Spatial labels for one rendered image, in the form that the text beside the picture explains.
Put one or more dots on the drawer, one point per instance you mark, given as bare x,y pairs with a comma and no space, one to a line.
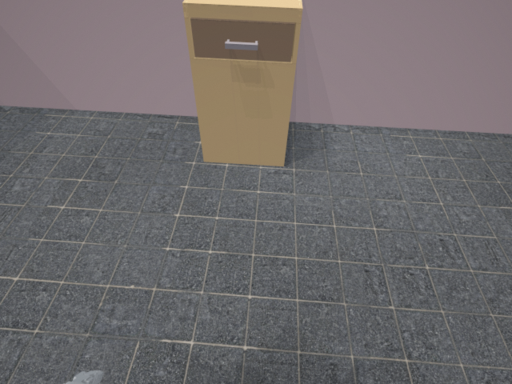
275,39

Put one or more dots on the cabinet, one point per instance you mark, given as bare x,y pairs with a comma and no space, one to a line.
243,106

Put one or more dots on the handle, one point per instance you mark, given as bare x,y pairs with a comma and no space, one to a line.
241,45

